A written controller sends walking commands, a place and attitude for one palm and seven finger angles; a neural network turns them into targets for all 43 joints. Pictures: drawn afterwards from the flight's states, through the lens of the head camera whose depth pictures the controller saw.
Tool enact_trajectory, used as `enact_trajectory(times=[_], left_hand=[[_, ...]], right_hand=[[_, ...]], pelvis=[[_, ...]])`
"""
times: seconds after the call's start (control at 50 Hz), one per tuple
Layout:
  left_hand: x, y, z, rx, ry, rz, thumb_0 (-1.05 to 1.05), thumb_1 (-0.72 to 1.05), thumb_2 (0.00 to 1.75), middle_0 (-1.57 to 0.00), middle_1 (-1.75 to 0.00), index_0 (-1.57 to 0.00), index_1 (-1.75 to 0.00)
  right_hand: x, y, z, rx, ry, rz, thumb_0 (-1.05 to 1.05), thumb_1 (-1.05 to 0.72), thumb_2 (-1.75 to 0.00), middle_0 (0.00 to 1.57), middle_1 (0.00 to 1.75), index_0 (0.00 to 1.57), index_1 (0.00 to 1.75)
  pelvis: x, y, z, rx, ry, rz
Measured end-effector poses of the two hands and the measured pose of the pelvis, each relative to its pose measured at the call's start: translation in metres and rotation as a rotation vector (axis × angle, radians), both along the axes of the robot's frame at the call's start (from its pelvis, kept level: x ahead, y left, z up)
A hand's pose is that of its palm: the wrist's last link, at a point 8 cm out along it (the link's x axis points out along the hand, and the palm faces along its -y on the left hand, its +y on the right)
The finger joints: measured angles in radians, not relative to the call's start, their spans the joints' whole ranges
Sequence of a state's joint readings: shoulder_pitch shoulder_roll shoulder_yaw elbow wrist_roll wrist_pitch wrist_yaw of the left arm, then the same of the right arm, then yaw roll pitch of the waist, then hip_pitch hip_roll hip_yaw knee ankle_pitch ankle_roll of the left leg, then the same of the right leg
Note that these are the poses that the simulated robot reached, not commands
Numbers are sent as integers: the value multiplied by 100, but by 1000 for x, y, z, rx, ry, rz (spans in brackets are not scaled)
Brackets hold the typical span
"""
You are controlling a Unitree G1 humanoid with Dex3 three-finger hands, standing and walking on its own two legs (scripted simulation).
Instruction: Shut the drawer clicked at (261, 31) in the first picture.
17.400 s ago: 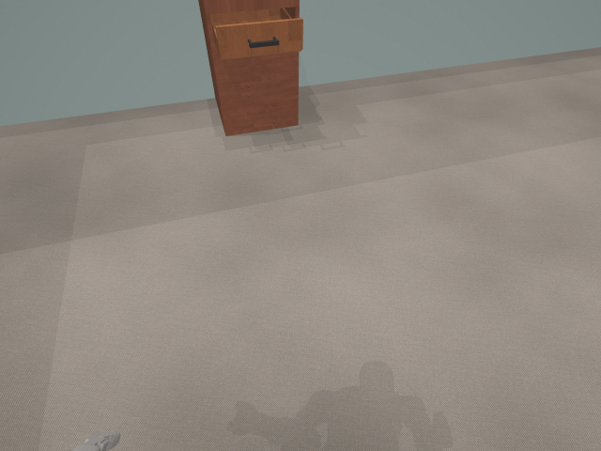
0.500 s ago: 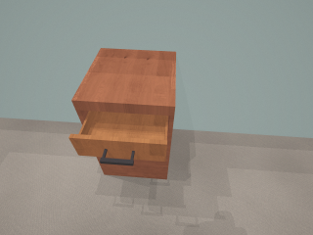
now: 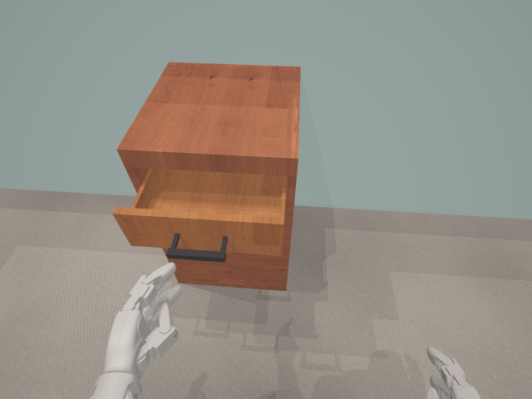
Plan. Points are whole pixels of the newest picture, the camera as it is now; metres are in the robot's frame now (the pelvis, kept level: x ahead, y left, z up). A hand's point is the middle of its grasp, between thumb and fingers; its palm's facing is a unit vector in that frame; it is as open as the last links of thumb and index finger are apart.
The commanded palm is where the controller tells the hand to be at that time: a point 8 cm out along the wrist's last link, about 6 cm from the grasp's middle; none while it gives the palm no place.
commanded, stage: raise the hand and make a fist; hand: left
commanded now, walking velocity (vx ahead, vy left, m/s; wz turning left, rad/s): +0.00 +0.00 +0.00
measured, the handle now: (198, 247) +0.47 +0.17 -0.16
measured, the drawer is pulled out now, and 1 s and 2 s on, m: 0.15 0.15 0.15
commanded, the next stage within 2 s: bring the fist close to the handle in 1.64 s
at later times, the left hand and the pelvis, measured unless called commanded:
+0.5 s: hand (185, 354) +0.21 +0.13 -0.06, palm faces -0.16 -0.99 -0.02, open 4.2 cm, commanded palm +0.19 +0.20 -0.05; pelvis -0.03 -0.01 -0.10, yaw +0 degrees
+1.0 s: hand (181, 334) +0.24 +0.15 -0.06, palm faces -0.11 -0.99 -0.01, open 3.1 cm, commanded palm +0.23 +0.20 -0.06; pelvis -0.02 +0.01 -0.09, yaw +0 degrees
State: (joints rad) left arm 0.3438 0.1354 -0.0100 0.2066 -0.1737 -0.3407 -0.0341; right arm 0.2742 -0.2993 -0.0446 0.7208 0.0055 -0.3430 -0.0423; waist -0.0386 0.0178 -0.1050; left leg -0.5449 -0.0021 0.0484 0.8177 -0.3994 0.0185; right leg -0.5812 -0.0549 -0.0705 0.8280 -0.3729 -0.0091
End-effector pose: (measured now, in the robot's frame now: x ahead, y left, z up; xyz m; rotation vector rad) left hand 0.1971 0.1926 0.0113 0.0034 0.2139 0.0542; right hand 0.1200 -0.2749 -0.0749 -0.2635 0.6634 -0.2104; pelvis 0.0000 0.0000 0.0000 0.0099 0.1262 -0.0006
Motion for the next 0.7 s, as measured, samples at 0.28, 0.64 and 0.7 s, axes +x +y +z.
enact_trajectory(times=[0.28,0.64,0.7], left_hand=[[-55,3,-65,25,-108,-54,2,90,90,-57,-70,-58,-70],[7,7,-56,12,-135,-141,2,90,90,-93,-109,-93,-109],[8,10,-58,20,-156,-142,2,90,90,-99,-116,-99,-116]], right_hand=[[113,40,-24,33,-245,229,1,-91,-89,20,30,20,30],[-14,35,-100,87,140,27,2,-91,-89,20,30,21,30],[-18,25,-93,44,148,18,2,-91,-89,20,30,20,30]], pelvis=[[-20,-20,-83,-24,146,10],[-31,-5,-86,-41,201,0],[-29,-1,-85,-41,208,1]])
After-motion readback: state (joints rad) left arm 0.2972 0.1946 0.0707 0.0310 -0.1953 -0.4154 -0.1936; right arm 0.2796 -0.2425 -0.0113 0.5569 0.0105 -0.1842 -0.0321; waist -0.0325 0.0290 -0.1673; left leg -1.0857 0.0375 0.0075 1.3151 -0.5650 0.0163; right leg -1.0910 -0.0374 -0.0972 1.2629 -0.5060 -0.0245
